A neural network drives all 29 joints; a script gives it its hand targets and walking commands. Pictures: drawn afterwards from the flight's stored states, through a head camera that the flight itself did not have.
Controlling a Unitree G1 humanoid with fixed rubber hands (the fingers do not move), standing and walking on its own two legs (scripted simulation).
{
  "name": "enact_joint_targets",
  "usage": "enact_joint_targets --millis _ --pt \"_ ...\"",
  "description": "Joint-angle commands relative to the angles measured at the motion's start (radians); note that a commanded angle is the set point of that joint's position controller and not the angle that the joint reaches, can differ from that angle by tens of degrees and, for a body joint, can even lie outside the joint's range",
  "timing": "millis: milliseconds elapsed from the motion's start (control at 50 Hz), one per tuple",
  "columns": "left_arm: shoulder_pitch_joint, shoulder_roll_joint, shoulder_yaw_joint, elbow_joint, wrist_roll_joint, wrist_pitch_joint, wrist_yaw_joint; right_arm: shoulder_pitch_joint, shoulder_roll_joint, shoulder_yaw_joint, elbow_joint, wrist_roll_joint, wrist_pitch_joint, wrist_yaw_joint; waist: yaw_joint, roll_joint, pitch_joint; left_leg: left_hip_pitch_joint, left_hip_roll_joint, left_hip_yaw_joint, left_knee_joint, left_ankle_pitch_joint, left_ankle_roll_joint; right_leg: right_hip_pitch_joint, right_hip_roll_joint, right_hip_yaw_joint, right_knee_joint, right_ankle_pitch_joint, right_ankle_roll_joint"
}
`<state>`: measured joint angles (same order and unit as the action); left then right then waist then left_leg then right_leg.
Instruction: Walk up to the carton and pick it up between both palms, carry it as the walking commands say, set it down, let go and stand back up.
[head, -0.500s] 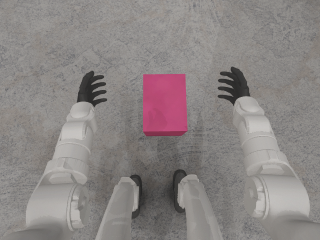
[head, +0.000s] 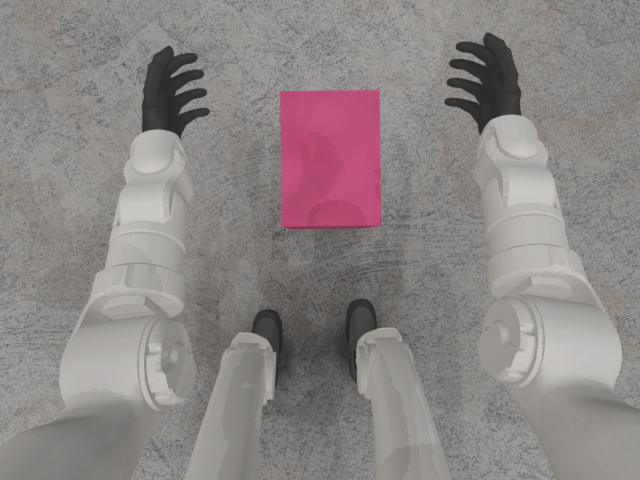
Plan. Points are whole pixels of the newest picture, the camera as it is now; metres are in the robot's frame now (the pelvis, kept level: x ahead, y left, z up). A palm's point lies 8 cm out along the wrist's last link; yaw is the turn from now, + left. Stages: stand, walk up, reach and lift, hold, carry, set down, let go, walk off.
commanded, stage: reach and lift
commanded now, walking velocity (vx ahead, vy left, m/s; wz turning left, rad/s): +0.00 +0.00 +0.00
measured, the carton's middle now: (328, 168) +0.52 -0.03 -0.54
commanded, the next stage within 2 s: none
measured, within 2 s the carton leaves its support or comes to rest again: neither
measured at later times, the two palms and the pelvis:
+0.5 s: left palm (204, 157) +0.49 +0.16 -0.28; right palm (445, 148) +0.50 -0.20 -0.28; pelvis -0.03 +0.00 -0.15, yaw +1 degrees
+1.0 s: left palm (229, 174) +0.49 +0.16 -0.42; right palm (418, 167) +0.50 -0.20 -0.42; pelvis -0.05 +0.00 -0.25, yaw +2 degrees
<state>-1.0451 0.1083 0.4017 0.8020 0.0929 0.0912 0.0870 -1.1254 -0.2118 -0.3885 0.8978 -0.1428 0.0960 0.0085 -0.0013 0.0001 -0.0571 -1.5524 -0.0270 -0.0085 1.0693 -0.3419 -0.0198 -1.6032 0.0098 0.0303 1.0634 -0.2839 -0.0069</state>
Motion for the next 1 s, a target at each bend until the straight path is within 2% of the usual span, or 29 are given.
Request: enact_joint_targets --millis 0,80,180,340,620,980 --pt "-0.175 0.069 -0.002 -0.082 0.011 -0.017 0.005 -0.211 -0.087 -0.010 -0.067 -0.001 -0.024 0.008 0.001 -0.034 -0.905 0.245 -0.068 0.053 0.021 0.300 -0.041 0.614 0.055 -0.016 0.070 0.398 0.029" --pt "-0.188 0.072 -0.017 -0.055 -0.001 -0.011 0.014 -0.216 -0.104 -0.001 -0.022 0.018 -0.024 0.003 0.002 -0.030 -0.907 0.171 -0.074 0.061 0.134 0.231 -0.048 0.475 0.062 -0.028 0.173 0.309 0.032" --pt "-0.239 0.109 -0.057 -0.075 -0.048 0.001 0.034 -0.267 -0.148 0.036 -0.038 0.067 -0.018 -0.019 0.008 -0.027 -1.014 0.146 -0.080 0.076 0.274 0.211 -0.055 0.408 0.072 -0.050 0.304 0.276 0.036" --pt "-0.331 0.161 -0.126 -0.087 -0.136 0.023 0.055 -0.350 -0.199 0.097 -0.070 0.136 0.005 -0.051 -0.008 -0.025 -1.106 0.086 -0.078 0.093 0.447 0.148 -0.057 0.325 0.070 -0.077 0.467 0.206 0.035" --pt "-0.442 0.221 -0.166 0.046 -0.198 0.010 0.064 -0.461 -0.235 0.175 0.045 0.212 -0.002 -0.088 -0.003 -0.049 -0.995 -0.135 -0.063 0.095 0.652 0.038 -0.036 0.174 0.040 -0.057 0.675 0.111 0.038" --pt "-0.602 0.282 -0.253 0.181 -0.278 -0.040 0.059 -0.604 -0.297 0.284 0.174 0.311 -0.054 -0.094 -0.012 -0.039 -0.894 -0.206 -0.042 0.067 0.873 0.047 -0.031 0.090 0.011 -0.025 0.892 0.109 0.036"
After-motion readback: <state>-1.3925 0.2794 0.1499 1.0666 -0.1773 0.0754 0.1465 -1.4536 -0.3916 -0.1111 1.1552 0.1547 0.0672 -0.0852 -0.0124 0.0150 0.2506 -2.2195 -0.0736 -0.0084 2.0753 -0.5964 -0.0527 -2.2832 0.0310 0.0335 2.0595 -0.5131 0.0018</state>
